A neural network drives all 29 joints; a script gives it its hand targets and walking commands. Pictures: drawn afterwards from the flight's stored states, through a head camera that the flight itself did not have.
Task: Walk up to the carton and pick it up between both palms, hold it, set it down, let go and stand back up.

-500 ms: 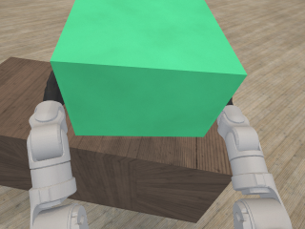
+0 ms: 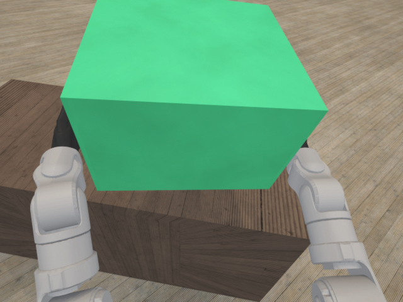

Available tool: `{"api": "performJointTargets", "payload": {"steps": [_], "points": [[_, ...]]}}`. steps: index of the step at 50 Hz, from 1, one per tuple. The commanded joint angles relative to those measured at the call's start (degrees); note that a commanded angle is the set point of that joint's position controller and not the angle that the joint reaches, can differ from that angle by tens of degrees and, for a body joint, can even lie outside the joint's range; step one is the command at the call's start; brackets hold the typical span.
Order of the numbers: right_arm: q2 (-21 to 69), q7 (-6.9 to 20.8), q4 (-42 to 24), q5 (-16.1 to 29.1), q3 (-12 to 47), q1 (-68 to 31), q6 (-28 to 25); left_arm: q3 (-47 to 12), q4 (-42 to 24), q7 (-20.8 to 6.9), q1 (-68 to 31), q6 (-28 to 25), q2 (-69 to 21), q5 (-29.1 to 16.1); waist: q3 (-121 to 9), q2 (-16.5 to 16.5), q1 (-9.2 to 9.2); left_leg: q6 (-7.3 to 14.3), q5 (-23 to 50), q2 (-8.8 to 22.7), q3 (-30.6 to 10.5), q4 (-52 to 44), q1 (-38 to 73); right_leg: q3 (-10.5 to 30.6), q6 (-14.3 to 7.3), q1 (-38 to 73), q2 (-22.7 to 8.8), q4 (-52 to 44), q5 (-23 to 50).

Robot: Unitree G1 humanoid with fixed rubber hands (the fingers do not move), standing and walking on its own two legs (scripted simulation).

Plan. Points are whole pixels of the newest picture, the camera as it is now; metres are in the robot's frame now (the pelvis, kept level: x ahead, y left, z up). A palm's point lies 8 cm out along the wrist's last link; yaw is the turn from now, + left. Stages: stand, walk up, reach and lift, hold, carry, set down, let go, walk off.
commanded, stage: hold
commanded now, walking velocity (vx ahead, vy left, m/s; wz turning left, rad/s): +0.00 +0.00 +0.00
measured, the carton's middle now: (189, 90) +0.42 +0.00 +0.24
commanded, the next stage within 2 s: none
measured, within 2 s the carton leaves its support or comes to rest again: neither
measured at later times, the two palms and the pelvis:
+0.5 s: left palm (71, 142) +0.33 +0.19 +0.20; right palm (299, 147) +0.33 -0.20 +0.17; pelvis -0.01 +0.00 +0.00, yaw +0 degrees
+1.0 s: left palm (72, 141) +0.33 +0.20 +0.19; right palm (295, 147) +0.33 -0.20 +0.16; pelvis -0.01 +0.00 +0.00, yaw +0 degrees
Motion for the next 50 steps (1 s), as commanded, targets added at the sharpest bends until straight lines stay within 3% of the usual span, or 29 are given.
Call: {"api": "performJointTargets", "payload": {"steps": [1, 5, 10, 15, 16, 18, 21, 27, 29, 30, 31, 33, 37, 39, 42, 46, 50], "points": [[12.7, 5.9, -18.7, 5.0, 16.0, -32.7, -3.2, -22.7, -10.3, -7.7, -24.1, -2.3, -14.5, -9.4, -21.3, 5.5, -0.52, -1.7, 22.7, -5.1, 3.7, -0.9, 1.8, 0.1, -2.1, 10.0, 4.7, 2.9, 16.5], [12.4, 6.1, -19.8, 5.3, 16.5, -34.2, -3.4, -23.0, -11.0, -7.3, -25.2, -2.3, -13.8, -9.8, -21.1, 5.7, -0.22, -1.9, 22.4, -4.9, 3.6, -1.0, 1.8, 0.0, -2.3, 9.0, 5.0, 3.0, 15.6], [12.0, 6.7, -16.6, 4.1, 14.9, -35.2, -3.0, -22.1, -7.0, -7.3, -25.8, -1.8, -13.9, -9.8, -19.2, 5.1, -0.24, -1.6, 16.0, -4.4, 3.6, -2.5, -0.8, -0.1, -2.3, 7.9, 4.6, 2.9, 10.2], [12.5, 7.1, -15.3, 3.1, 14.3, -38.0, -2.8, -20.2, -3.3, -7.5, -28.7, -1.7, -13.5, -9.2, -18.0, 2.0, 0.66, -0.4, 11.7, -4.7, 4.3, -3.0, -2.4, -0.1, -2.0, 8.1, 4.4, 2.7, 7.8], [12.9, 7.0, -14.0, 3.2, 13.7, -37.9, -2.5, -19.9, -2.1, -7.6, -29.2, -1.6, -13.5, -8.9, -17.9, 2.6, 0.0, -0.4, 9.9, -4.6, 4.2, -3.3, -3.0, 0.0, -2.0, 7.8, 4.2, 2.4, 6.1], [12.9, 7.0, -13.1, 3.1, 13.4, -38.6, -2.6, -19.7, -1.4, -7.8, -29.5, -1.5, -13.7, -9.1, -17.9, 3.1, 0.41, -0.1, 7.8, -4.6, 4.5, -3.7, -4.2, -0.3, -2.1, 8.5, 4.4, 2.5, 4.2], [14.3, 6.6, -14.1, 2.9, 13.9, -38.7, -3.7, -19.4, -3.1, -8.0, -30.3, -2.7, -14.0, -8.7, -21.1, 3.3, 0.08, -0.2, 11.9, -4.9, 4.9, -2.6, -2.4, 0.3, -1.7, 9.2, 4.3, 2.3, 7.9], [14.1, 6.4, -12.8, 2.1, 13.4, -38.5, -3.3, -18.7, -0.6, -8.3, -30.3, -2.9, -13.3, -8.2, -20.2, 2.8, 0.2, -0.1, 9.5, -5.3, 4.6, -2.9, -3.7, -0.2, -1.8, 8.9, 4.0, 2.9, 6.8], [14.7, 6.3, -14.5, 2.3, 13.6, -39.3, -4.0, -19.9, -3.0, -8.3, -31.3, -3.6, -14.1, -8.7, -22.1, 4.0, -0.26, 0.4, 11.0, -5.4, 4.8, -2.5, -3.0, 0.0, -1.9, 9.0, 4.2, 3.2, 8.3], [14.6, 6.4, -13.9, 2.2, 13.8, -39.7, -4.0, -19.6, -1.5, -8.3, -31.6, -3.7, -13.6, -8.6, -21.5, 3.5, 0.36, 0.4, 9.5, -5.4, 4.9, -2.7, -3.8, -0.4, -1.6, 9.7, 4.3, 3.0, 6.6], [14.8, 6.3, -13.2, 2.0, 13.1, -39.6, -4.1, -19.8, -1.5, -8.2, -31.7, -3.8, -13.5, -8.3, -20.4, 4.7, -0.48, 0.3, 8.7, -5.4, 4.7, -2.7, -4.2, 0.2, -1.8, 8.9, 3.9, 3.0, 5.9], [15.4, 6.5, -13.3, 1.6, 12.9, -40.4, -4.5, -19.7, -1.3, -8.0, -32.8, -4.5, -13.3, -9.0, -20.9, 3.7, 0.11, 0.4, 7.9, -5.3, 5.1, -3.0, -4.1, -0.5, -1.5, 7.9, 4.3, 2.8, 4.6], [14.4, 6.4, -10.9, 1.2, 12.5, -39.8, -4.6, -20.0, -0.1, -7.8, -32.8, -4.6, -13.4, -8.3, -20.2, 4.7, -0.66, 0.1, 7.0, -5.1, 5.2, -3.0, -4.0, -0.6, -1.6, 7.3, 4.2, 2.5, 3.5], [15.2, 6.3, -11.6, 1.1, 12.8, -38.6, -4.7, -19.7, -0.3, -8.1, -31.3, -4.5, -13.7, -8.4, -21.0, 4.0, 0.03, 0.2, 8.5, -5.7, 5.4, -2.8, -4.6, -0.8, -1.4, 9.2, 4.4, 3.0, 6.2], [14.8, 6.4, -11.9, 1.1, 12.5, -38.5, -4.7, -19.8, -0.2, -8.1, -31.1, -4.7, -14.1, -8.4, -21.6, 4.5, -0.41, -0.4, 10.8, -5.3, 4.7, -2.5, -3.7, -0.4, -1.8, 9.3, 4.5, 3.3, 7.7], [14.5, 6.1, -15.3, 2.6, 14.8, -37.3, -5.2, -21.8, -5.0, -7.6, -29.0, -4.7, -14.5, -8.8, -25.0, 4.7, -0.76, -1.0, 17.6, -5.4, 4.4, -1.1, 0.2, -0.6, -1.8, 9.2, 4.8, 3.3, 12.6], [14.1, 6.0, -16.7, 3.5, 15.3, -35.3, -4.8, -22.2, -5.9, -7.6, -26.7, -4.4, -14.4, -9.0, -23.4, 4.7, -0.8, -1.2, 18.7, -5.5, 4.1, -1.0, 0.5, -0.5, -1.7, 9.7, 4.8, 3.4, 14.1]]}}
